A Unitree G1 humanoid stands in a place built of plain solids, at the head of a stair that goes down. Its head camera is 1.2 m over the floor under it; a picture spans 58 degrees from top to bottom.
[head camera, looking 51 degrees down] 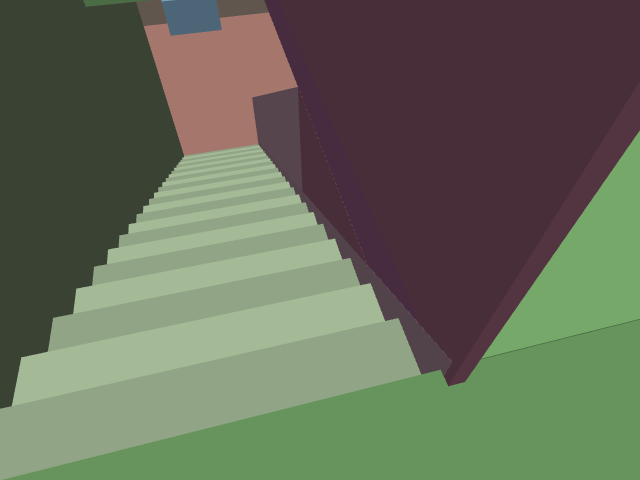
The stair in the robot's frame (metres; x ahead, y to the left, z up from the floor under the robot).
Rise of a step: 0.17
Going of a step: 0.27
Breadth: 1.39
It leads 14 degrees to the left of straight ahead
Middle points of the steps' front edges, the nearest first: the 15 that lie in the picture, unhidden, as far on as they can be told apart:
0.33 0.33 0.00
0.59 0.39 -0.17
0.85 0.46 -0.35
1.12 0.52 -0.52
1.38 0.59 -0.69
1.64 0.65 -0.87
1.90 0.72 -1.04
2.17 0.78 -1.22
2.43 0.85 -1.39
2.69 0.91 -1.57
2.96 0.98 -1.74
3.22 1.04 -1.91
3.48 1.11 -2.09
3.75 1.18 -2.26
4.01 1.24 -2.44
